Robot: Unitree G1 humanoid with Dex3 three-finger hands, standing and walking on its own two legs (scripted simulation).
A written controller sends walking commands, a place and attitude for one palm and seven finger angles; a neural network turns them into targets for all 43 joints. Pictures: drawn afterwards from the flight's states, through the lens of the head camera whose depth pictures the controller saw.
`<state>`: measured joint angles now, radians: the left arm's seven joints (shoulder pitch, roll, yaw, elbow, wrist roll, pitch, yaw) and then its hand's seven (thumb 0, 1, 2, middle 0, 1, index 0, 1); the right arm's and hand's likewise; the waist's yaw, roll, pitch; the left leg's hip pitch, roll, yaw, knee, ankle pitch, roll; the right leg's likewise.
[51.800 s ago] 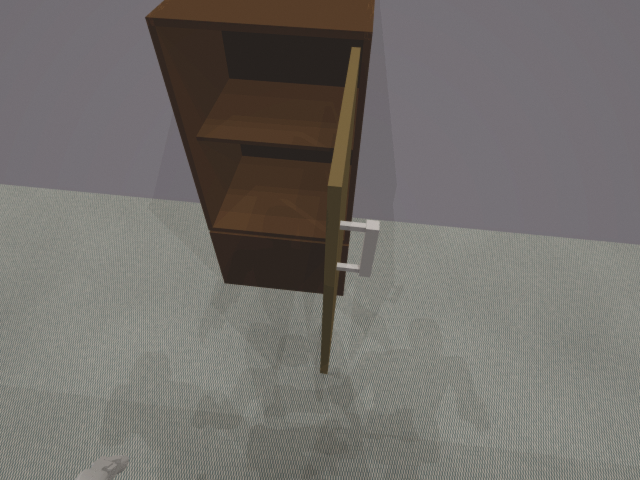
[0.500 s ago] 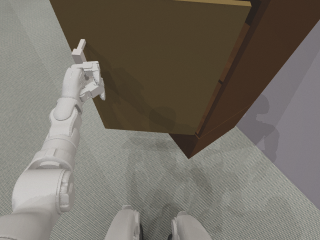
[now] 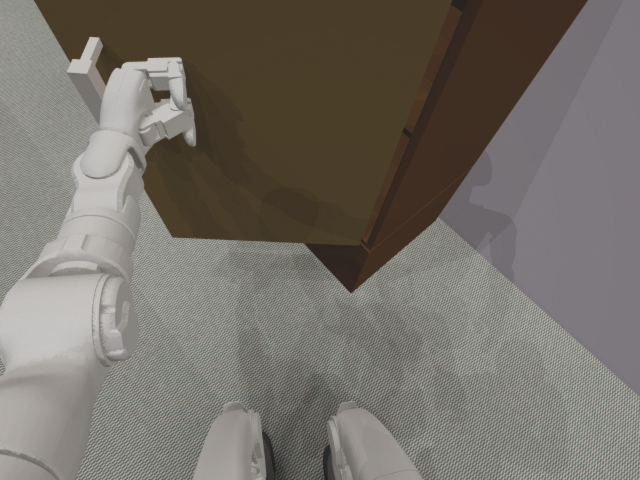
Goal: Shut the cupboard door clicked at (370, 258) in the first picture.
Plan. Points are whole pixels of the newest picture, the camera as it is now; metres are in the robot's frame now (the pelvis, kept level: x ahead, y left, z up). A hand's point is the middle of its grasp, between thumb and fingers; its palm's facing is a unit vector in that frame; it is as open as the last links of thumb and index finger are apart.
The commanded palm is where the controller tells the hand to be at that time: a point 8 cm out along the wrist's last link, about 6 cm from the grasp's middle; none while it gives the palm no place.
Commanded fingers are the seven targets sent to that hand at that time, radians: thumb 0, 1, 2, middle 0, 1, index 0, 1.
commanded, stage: push the door shut along its arc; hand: left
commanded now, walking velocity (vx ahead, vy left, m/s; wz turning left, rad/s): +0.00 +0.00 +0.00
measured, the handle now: (109, 98) +0.57 +0.19 +0.09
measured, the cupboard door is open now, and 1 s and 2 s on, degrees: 48 31 30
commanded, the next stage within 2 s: pull the fist back off the door in 0.78 s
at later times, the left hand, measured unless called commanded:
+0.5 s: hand (202, 90) +0.57 +0.08 +0.10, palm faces -0.30 -0.95 -0.03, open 3.3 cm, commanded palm +0.59 +0.10 +0.09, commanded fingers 0.00 0.90 0.90 -1.30 -1.50 -1.30 -1.50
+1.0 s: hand (218, 60) +0.62 +0.06 +0.10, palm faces -0.10 -0.99 +0.12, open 3.2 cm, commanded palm +0.61 +0.06 +0.09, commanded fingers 0.00 0.90 0.90 -1.30 -1.50 -1.30 -1.50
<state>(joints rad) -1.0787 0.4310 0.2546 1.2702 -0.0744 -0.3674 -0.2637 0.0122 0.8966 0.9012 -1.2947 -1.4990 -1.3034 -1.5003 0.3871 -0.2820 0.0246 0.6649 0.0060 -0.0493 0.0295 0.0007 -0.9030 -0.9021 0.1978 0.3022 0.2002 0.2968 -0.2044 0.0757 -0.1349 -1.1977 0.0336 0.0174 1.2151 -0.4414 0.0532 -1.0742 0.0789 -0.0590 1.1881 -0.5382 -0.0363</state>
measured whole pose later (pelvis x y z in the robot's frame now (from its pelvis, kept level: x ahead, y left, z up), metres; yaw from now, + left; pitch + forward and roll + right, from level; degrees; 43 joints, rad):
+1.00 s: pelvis +0.00 +0.00 -0.03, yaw -1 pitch +32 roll -6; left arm -1.48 0.49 0.31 1.37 -0.04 -0.13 -0.07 0.02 0.93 0.97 -1.29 -1.50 -1.30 -1.50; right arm 0.44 -0.26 0.04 0.71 -0.07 -0.13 0.04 0.00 -0.90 -0.90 0.20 0.30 0.20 0.30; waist -0.28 0.09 -0.13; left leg -1.44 0.05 -0.02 1.35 -0.47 0.04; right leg -1.30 0.10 -0.10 1.30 -0.57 -0.05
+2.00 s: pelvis +0.02 -0.02 +0.02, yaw +1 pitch +21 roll -1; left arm -0.87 0.18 0.24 1.10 -0.05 -0.42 0.13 0.01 0.90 0.90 -1.29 -1.50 -1.30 -1.50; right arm 0.36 -0.23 -0.01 0.64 -0.03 0.03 0.08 0.00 -0.91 -0.90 0.19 0.30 0.20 0.30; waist -0.14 0.06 -0.15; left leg -1.02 0.02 0.03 1.09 -0.42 0.02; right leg -0.93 0.07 -0.04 1.10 -0.53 -0.06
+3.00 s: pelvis +0.04 +0.01 +0.11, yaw +3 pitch -4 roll -1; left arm 0.40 0.37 0.24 -0.33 -0.10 -0.01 0.10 0.01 0.89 0.90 -0.55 -0.68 -0.55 -0.68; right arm 0.18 -0.22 0.06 0.60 0.04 0.01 -0.05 0.01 -0.90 -0.90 0.20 0.30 0.20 0.30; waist 0.05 0.08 0.00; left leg -0.17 -0.04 0.04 0.42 -0.19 0.06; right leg -0.04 0.02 0.00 0.37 -0.26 -0.01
